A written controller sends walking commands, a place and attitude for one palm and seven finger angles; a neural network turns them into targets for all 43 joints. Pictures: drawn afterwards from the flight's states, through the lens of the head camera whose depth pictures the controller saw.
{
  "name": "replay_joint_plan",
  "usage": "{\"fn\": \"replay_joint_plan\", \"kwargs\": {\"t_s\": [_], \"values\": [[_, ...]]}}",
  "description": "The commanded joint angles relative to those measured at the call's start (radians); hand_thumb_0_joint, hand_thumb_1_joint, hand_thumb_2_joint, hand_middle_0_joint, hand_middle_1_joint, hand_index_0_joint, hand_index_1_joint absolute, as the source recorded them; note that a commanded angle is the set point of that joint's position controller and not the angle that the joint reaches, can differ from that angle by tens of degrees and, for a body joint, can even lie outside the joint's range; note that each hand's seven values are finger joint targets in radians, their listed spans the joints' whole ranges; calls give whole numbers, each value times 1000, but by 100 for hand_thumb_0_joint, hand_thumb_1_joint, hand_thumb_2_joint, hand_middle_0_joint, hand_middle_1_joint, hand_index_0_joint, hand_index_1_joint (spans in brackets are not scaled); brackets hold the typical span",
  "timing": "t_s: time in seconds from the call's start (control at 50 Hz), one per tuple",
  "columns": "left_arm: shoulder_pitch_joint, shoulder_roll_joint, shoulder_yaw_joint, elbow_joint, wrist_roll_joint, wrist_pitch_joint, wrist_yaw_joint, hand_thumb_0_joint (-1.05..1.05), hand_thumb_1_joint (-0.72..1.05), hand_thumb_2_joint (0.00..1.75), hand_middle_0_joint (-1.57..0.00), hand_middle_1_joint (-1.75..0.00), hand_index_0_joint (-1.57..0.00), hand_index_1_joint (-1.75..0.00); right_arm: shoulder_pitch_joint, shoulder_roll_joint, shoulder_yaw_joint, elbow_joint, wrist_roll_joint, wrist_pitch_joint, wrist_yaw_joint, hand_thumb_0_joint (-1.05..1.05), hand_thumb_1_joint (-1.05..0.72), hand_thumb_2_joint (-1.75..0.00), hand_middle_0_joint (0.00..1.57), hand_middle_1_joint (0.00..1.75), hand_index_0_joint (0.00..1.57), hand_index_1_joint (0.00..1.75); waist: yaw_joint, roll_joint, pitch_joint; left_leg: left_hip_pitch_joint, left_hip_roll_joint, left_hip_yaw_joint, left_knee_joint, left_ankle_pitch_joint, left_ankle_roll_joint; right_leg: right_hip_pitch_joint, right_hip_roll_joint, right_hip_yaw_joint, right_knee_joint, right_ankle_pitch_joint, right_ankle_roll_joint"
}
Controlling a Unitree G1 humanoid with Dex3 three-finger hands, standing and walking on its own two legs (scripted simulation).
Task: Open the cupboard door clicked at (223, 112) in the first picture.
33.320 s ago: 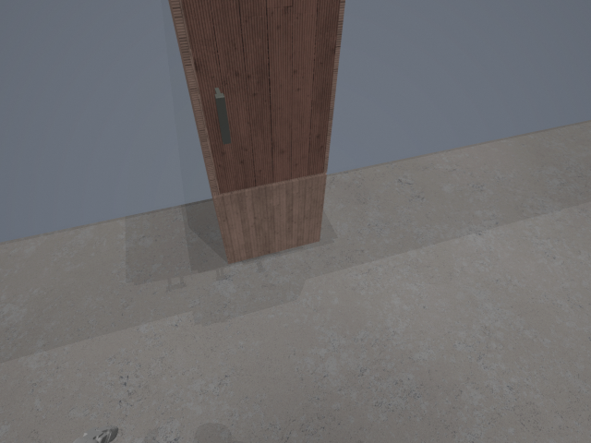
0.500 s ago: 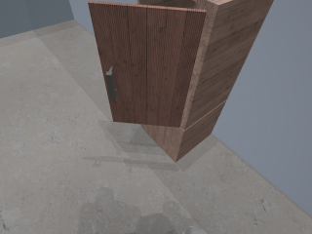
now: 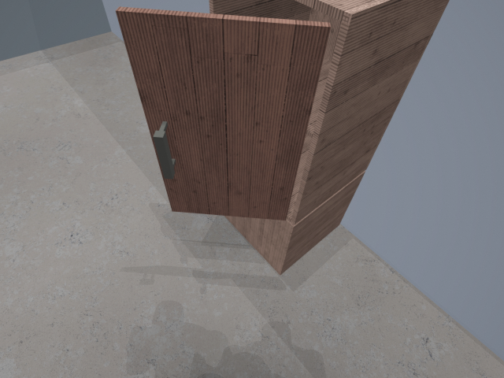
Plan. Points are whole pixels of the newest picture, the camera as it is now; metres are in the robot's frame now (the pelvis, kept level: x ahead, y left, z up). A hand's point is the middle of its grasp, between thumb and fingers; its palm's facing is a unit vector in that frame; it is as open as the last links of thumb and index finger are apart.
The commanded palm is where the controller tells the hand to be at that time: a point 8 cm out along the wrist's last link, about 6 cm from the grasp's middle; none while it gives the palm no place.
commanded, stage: come to a stop and stand still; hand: left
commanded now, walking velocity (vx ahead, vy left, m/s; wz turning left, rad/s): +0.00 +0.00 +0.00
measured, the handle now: (166, 150) +0.59 +0.24 -0.04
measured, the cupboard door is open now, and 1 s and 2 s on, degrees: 45 45 45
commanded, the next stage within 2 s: look again from close up in 0.52 s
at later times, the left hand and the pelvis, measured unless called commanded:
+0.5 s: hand out of the picture -0.01 +0.18 -0.17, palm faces +0.00 -0.98 -0.22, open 7.4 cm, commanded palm none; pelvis -0.01 +0.00 +0.00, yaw -1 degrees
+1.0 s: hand out of the picture +0.04 +0.18 -0.17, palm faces -0.03 -0.98 -0.20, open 7.4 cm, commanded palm none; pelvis +0.00 +0.00 +0.01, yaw -2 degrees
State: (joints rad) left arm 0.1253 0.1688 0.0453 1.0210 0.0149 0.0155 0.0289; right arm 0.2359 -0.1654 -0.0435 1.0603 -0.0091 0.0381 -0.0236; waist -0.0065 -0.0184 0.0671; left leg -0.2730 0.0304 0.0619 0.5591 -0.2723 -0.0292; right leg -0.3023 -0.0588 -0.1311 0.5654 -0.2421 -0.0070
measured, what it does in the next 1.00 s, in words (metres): steps on the spot: right foot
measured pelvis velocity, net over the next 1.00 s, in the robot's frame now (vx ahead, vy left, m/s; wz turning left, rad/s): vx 0.00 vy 0.00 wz -0.04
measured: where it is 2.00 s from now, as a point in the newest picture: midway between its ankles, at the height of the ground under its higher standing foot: outside the picture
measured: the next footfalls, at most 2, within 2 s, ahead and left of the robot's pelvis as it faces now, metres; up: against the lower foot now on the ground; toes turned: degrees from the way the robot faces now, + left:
right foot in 0.24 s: +0.00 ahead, -0.12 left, +0.00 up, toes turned -2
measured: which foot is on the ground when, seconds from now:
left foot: down 0.00-1.00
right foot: down 0.00-0.02, up 0.04-0.22, down 0.24-1.00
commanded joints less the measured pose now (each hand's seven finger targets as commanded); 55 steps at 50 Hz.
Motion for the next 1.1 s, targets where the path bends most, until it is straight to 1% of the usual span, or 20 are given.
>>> {"fn": "replay_joint_plan", "kwargs": {"t_s": [0.0,0.02,0.06,0.12,0.16,0.18,0.22,0.24,0.26,0.28,0.3,0.32,0.34,0.36,0.38,0.44,0.48,0.64,0.74,1.08], "values": [[38,82,25,-73,-3,25,0,0,90,90,-20,-30,-20,-30,67,-178,-26,-73,-25,-11,-8,0,-90,-90,20,30,20,30,-6,236,-5,-172,298,-357,-368,-51,185,-2,24,70,184,-240,-2],[50,80,27,-67,2,33,-4,0,90,90,-20,-30,-20,-30,19,-171,-23,-89,-25,-19,-14,0,-90,-90,20,30,20,30,10,268,8,-174,276,-333,-383,-53,195,-19,20,109,278,-258,-11],[88,81,23,-44,7,28,-11,0,90,90,-20,-30,-20,-30,-20,-147,-9,-97,-25,-29,-23,0,-90,-90,20,30,20,30,30,211,-16,-87,239,-257,-325,93,191,-53,18,143,334,-243,-16],[102,68,7,-28,-1,12,-12,0,90,90,-20,-30,-20,-30,-6,-162,-10,-82,-18,-41,-22,0,-90,-90,20,30,20,30,18,142,-106,97,222,-196,-261,309,188,-28,18,117,177,-225,2],[125,69,0,-12,-3,1,-10,0,90,90,-20,-30,-20,-30,10,-153,-11,-64,-8,-44,-21,0,-90,-90,20,30,20,30,17,110,-116,125,194,-158,-205,389,165,51,24,105,-10,-118,8],[157,77,-2,0,-4,-6,-8,0,90,90,-20,-30,-20,-30,7,-156,-10,-59,-1,-45,-19,0,-90,-90,20,30,20,30,25,99,-130,128,167,-143,-174,378,134,101,19,123,-128,-8,8],[159,130,-4,10,-1,-20,0,0,90,90,-20,-30,-20,-30,12,-118,-6,-59,10,-43,-10,0,-90,-90,20,30,20,30,-5,-9,-110,99,77,-83,-132,188,56,106,-81,247,-209,171,-30],[138,147,-8,6,-2,-19,-2,0,90,90,-20,-30,-20,-30,10,-111,-4,-57,9,-39,-2,0,-90,-90,20,30,20,30,-16,21,-80,120,51,-77,-155,84,42,35,-111,252,-221,83,-41],[129,131,-11,16,-1,-25,-2,0,90,90,-20,-30,-20,-30,14,-101,-2,-47,3,-34,-1,0,-90,-90,20,30,20,30,-22,-77,-85,137,47,-67,-142,101,40,27,-82,255,-224,79,-40],[133,119,-14,22,-3,-28,-1,0,90,90,-20,-30,-20,-30,12,-111,-3,-38,0,-34,-2,0,-90,-90,20,30,20,30,-19,-116,-76,152,51,-62,-131,129,41,19,-82,254,-229,108,-39],[133,116,-17,25,-4,-29,1,0,90,90,-20,-30,-20,-30,19,-112,-1,-28,1,-35,-2,0,-90,-90,20,30,20,30,-21,-120,-61,153,54,-65,-141,139,41,17,-79,245,-233,109,-36],[229,93,-27,22,18,-44,42,0,90,90,-20,-30,-20,-30,-28,-156,-6,-96,2,-48,8,0,-90,-90,20,30,20,30,3,24,-16,110,79,-43,-4,174,25,8,-78,277,-207,211,-16],[174,150,-25,-29,9,-48,39,0,90,90,-20,-30,-20,-30,18,-100,5,-109,-2,-44,16,0,-90,-90,20,30,20,30,-29,30,-59,60,61,-64,-47,20,34,15,-84,278,-204,-48,-41],[159,153,-21,-48,8,-53,34,0,90,90,-20,-30,-20,-30,23,-109,12,-118,-11,-43,22,0,-90,-90,20,30,20,30,-24,84,-50,41,56,-66,-71,9,37,8,-63,249,-176,-115,-51],[179,147,-25,-49,6,-54,28,0,90,90,-20,-30,-20,-30,4,-111,11,-132,-11,-46,21,0,-90,-90,20,30,20,30,-13,82,-20,28,58,-76,-79,5,47,-25,-47,242,-166,-132,-50],[209,123,-32,-46,3,-55,19,0,90,90,-20,-30,-20,-30,22,-117,15,-139,-8,-56,17,0,-90,-90,20,30,20,30,-9,-18,-36,32,67,-88,-95,78,67,-3,-25,226,-137,-52,-45],[216,123,-33,-47,3,-55,16,0,90,90,-20,-30,-20,-30,30,-116,20,-130,-8,-61,15,0,-90,-90,20,30,20,30,-1,-41,-52,38,65,-78,-90,126,71,25,-28,219,-125,15,-40],[215,134,-34,-39,-2,-42,13,0,90,90,-20,-30,-20,-30,33,-114,29,-79,-7,-64,9,0,-90,-90,20,30,20,30,10,8,-13,26,67,-66,-116,105,66,30,-28,227,-139,20,-38],[204,139,-30,-32,-2,-41,12,0,90,90,-20,-30,-20,-30,37,-117,28,-53,-7,-70,4,0,-90,-90,20,30,20,30,12,29,-43,52,78,-63,-120,155,65,59,-27,221,-131,86,-36],[183,148,-27,3,2,-39,6,0,90,90,-20,-30,-20,-30,6,-143,20,-19,-4,-72,-1,0,-90,-90,20,30,20,30,9,22,-43,100,94,-62,-147,187,69,63,-29,219,-155,129,-30]]}}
